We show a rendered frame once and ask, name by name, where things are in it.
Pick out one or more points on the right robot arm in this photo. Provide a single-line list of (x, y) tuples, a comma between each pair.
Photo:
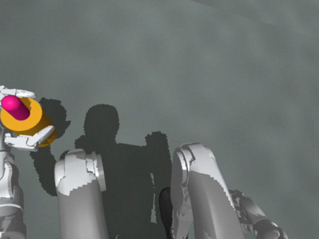
[(267, 229)]

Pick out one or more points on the right robot foot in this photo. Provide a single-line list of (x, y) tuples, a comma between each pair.
[(165, 207)]

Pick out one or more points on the left robot hand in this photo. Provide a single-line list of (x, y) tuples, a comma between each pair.
[(22, 142)]

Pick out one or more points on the right robot hand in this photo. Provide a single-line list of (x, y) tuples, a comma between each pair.
[(249, 212)]

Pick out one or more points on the bottle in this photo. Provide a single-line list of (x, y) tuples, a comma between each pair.
[(25, 116)]

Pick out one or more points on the left robot arm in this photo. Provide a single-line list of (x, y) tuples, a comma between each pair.
[(11, 199)]

